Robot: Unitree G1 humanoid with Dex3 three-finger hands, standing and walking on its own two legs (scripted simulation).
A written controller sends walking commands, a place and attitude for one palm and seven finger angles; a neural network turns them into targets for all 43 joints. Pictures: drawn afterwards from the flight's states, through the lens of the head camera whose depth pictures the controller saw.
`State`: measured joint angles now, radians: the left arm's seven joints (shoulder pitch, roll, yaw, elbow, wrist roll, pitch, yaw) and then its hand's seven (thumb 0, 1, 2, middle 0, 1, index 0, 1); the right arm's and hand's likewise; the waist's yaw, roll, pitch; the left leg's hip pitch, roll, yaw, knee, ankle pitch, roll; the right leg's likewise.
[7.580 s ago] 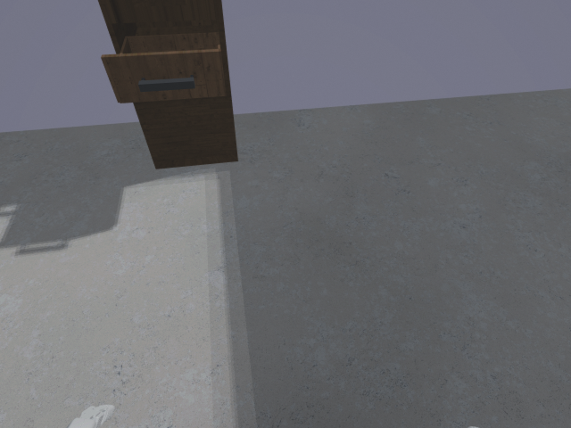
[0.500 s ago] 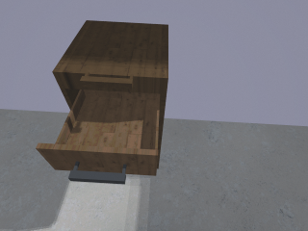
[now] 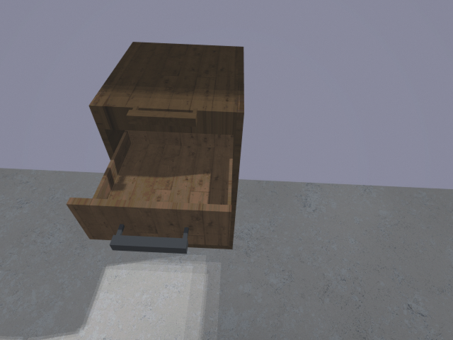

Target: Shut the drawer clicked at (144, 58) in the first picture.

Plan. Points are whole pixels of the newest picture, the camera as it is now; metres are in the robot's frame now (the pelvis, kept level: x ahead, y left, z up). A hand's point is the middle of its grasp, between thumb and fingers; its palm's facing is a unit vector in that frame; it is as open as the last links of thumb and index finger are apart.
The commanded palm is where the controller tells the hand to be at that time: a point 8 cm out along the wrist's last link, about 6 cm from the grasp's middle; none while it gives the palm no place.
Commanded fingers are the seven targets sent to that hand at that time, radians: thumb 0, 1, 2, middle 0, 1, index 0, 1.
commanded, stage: come to a stop and stand still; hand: left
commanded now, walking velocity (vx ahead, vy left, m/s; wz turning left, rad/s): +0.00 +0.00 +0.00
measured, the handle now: (151, 236) +0.38 +0.21 -0.14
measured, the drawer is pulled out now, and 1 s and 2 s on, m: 0.28 0.28 0.28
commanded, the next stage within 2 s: look again from close up in 0.42 s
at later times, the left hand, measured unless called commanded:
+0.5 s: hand out of the picture -0.09 +0.16 -0.18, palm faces +0.04 -0.99 -0.14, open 7.4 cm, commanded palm none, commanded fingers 0.00 0.90 0.90 -0.20 -0.30 -0.20 -0.30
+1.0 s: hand out of the picture +0.04 +0.22 -0.18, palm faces +0.02 -0.97 -0.22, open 7.4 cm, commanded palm none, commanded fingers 0.00 0.90 0.90 -0.20 -0.30 -0.20 -0.30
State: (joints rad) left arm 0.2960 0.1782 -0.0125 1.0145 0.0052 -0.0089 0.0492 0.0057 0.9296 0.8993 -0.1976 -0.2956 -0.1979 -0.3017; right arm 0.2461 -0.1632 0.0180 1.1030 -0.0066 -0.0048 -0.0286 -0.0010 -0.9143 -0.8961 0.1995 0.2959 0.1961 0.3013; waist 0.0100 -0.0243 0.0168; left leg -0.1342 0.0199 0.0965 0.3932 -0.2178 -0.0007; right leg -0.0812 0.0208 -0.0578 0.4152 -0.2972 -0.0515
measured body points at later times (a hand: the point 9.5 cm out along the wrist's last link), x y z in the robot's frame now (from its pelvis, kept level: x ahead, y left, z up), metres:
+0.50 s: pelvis -0.02 +0.01 +0.00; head -0.01 +0.02 +0.45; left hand -0.09 +0.21 -0.16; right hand -0.08 -0.19 -0.16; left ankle +0.00 +0.12 -0.74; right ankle -0.04 -0.08 -0.74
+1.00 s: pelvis -0.01 +0.04 -0.01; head +0.00 +0.04 +0.44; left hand +0.04 +0.27 -0.16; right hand +0.04 -0.19 -0.16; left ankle +0.00 +0.12 -0.74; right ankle -0.04 -0.08 -0.74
